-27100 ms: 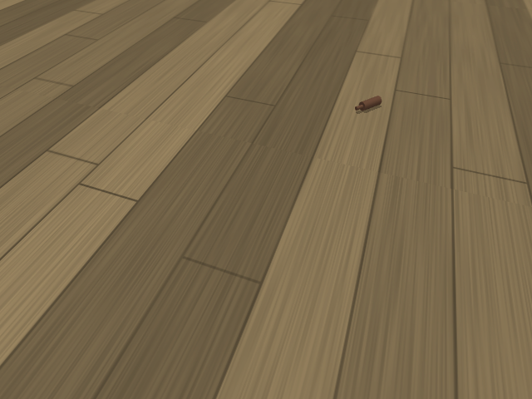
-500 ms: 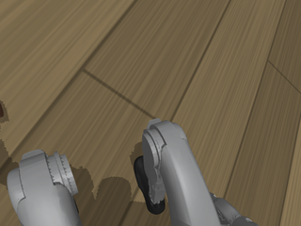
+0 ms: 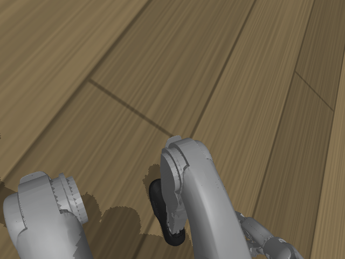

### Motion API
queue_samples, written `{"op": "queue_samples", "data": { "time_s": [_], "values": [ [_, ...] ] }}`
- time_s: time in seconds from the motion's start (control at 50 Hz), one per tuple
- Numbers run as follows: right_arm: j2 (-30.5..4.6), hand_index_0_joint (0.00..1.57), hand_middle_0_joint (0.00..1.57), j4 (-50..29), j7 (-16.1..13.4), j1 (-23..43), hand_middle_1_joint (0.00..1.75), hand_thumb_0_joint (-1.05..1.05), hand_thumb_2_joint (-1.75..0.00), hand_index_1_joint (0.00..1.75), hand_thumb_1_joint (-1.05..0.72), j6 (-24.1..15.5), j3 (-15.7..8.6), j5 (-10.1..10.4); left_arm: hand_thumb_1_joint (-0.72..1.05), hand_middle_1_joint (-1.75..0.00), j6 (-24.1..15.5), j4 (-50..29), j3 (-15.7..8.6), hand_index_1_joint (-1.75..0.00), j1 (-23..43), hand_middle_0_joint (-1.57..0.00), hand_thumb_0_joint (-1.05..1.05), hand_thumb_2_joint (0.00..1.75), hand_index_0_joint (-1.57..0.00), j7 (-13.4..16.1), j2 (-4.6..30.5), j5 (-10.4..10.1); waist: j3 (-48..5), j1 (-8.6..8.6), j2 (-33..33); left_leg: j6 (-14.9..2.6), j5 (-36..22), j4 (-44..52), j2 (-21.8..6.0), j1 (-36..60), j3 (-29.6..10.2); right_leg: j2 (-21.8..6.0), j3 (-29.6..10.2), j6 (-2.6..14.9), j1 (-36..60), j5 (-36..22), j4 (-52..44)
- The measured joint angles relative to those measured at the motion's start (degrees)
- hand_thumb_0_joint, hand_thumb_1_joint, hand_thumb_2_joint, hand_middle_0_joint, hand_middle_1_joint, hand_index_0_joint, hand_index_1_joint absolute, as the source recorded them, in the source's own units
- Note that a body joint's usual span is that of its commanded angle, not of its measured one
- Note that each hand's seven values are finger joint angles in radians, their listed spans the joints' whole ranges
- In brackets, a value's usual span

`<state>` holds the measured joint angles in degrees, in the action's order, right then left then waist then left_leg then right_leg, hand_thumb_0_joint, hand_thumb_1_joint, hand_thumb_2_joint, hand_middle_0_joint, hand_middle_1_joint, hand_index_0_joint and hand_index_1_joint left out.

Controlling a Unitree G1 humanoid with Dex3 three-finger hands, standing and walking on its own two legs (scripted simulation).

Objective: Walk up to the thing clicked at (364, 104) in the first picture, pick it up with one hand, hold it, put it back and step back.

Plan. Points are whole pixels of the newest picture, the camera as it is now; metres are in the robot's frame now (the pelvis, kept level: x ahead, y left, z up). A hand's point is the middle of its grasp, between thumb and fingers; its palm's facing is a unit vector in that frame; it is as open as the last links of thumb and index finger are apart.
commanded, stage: rest palm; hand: left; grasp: from above
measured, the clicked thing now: out of the picture +0.41 +0.39 -0.26
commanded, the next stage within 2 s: close in 0.18 s
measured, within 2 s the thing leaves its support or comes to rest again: neither
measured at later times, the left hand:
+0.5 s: hand out of the picture +0.40 +0.35 -0.24, palm faces -0.44 -0.16 -0.88, open 13.7 cm
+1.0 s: hand out of the picture +0.40 +0.35 -0.25, palm faces -0.46 -0.16 -0.87, open 11.9 cm
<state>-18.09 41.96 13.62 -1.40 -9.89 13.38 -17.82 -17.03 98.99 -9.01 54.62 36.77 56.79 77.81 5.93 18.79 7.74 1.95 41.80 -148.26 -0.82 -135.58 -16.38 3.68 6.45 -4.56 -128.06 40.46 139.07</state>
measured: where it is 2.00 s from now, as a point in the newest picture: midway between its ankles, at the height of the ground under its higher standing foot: (127, 244)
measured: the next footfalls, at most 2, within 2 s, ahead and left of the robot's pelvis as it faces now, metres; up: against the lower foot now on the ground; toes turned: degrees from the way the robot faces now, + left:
none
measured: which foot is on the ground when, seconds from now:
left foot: down 0.00-1.00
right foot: down 0.00-1.00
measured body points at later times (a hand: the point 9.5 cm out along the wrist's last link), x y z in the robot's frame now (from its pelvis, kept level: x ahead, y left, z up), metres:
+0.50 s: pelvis +0.00 +0.00 +0.00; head +0.25 +0.14 +0.34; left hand +0.42 +0.36 -0.19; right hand +0.09 -0.26 -0.06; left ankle +0.06 +0.13 -0.26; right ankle +0.11 -0.13 -0.26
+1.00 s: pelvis +0.00 +0.00 +0.00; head +0.25 +0.14 +0.34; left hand +0.42 +0.36 -0.20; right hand +0.08 -0.26 -0.06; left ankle +0.06 +0.13 -0.26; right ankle +0.11 -0.13 -0.26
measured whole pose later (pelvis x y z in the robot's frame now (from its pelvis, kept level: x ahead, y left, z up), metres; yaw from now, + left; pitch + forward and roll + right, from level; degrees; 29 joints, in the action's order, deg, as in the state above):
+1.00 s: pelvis +0.00 +0.00 +0.00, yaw -1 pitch +26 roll -14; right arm -18.7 41.0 14.3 -2.1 -10.9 15.3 -17.3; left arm -18.3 97.7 -8.9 53.8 35.0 58.7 76.7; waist 7.8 18.8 8.6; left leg 1.8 41.9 -148.8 -0.8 -134.9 -17.2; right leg 3.8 7.1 -4.7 -127.0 40.1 138.8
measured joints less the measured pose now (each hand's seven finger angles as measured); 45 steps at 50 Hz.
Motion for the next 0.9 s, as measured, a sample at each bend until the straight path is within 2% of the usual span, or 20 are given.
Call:
{"op": "queue_samples", "data": {
  "time_s": [0.14,0.22,0.34,0.58,0.74,0.78,0.9],
  "values": [
    [0.0,0.20,0.20,-0.2,0.6,-0.5,0.30,0.00,-0.91,0.30,-0.91,-1.1,0.6,0.1,-0.56,-0.97,0.2,0.3,-0.8,-1.00,0.0,-0.08,0.00,1.03,-0.07,-0.5,0.9,-0.5,1.1,0.40,0.2,-0.16,0.1,-0.3,0.0,0.1,-0.1,0.0,0.0,-0.02,0.2,0.1,0.2],
    [-0.1,0.20,0.20,-0.1,0.7,-0.8,0.30,0.00,-0.91,0.30,-0.91,-1.2,0.9,0.1,-0.56,-0.98,-0.1,-0.1,-0.4,-1.00,0.1,-0.08,-0.01,1.03,-0.07,-0.8,1.3,-1.1,1.3,0.29,0.3,-0.13,0.3,-0.5,0.0,0.0,-0.2,0.1,0.2,-0.07,0.2,0.2,0.2],
    [-0.3,0.20,0.20,-0.1,1.1,-0.7,0.30,0.00,-0.91,0.30,-0.91,-1.4,1.1,-0.1,-0.54,-0.98,-0.7,-0.6,-0.8,-1.00,-0.7,-0.09,-0.01,1.03,-0.07,-0.9,1.4,-1.0,1.7,0.28,0.4,0.06,0.8,-0.7,0.0,0.6,-0.6,0.1,0.4,-0.09,0.8,0.5,0.2],
    [-1.0,0.20,0.20,-0.2,1.0,0.1,0.30,0.00,-0.90,0.30,-0.90,-1.8,1.2,0.0,-0.40,-0.95,-0.1,0.1,0.2,-0.95,0.4,-0.16,-0.01,0.93,-0.17,0.0,1.3,-0.6,1.2,0.33,0.4,0.06,0.3,-0.6,0.0,0.5,-0.8,0.2,0.6,-0.18,0.6,-0.2,0.0],
    [-1.3,0.20,0.20,-1.0,0.8,-0.1,0.30,0.00,-0.90,0.30,-0.90,-2.0,1.2,0.6,-0.30,-0.91,0.8,0.8,0.3,-0.90,1.0,-0.22,0.00,0.85,-0.24,-1.6,2.1,-1.8,1.7,0.67,0.4,-0.24,0.0,-0.5,-0.1,0.3,-0.5,0.2,0.4,-0.28,0.4,-0.4,-0.1],
    [-1.2,0.20,0.20,-1.1,0.7,-0.2,0.30,0.00,-0.90,0.30,-0.90,-1.9,1.4,0.8,-0.28,-0.90,0.4,0.1,-0.3,-0.88,0.6,-0.24,0.00,0.83,-0.26,-2.2,2.3,-2.1,1.9,0.59,0.5,-0.25,0.0,-0.4,-0.2,0.3,-0.5,0.3,0.4,-0.39,0.5,-0.4,-0.2],
    [-0.8,0.20,0.20,-1.0,0.6,-0.7,0.30,0.00,-0.90,0.30,-0.90,-1.3,1.8,0.7,-0.22,-0.86,-0.7,-1.2,0.0,-0.84,-0.4,-0.29,0.00,0.77,-0.31,-2.5,2.0,-2.1,2.1,0.15,0.8,-0.14,0.1,-0.4,-0.1,0.6,-0.7,0.2,0.6,-0.27,0.9,-0.4,-0.4]
  ]
}}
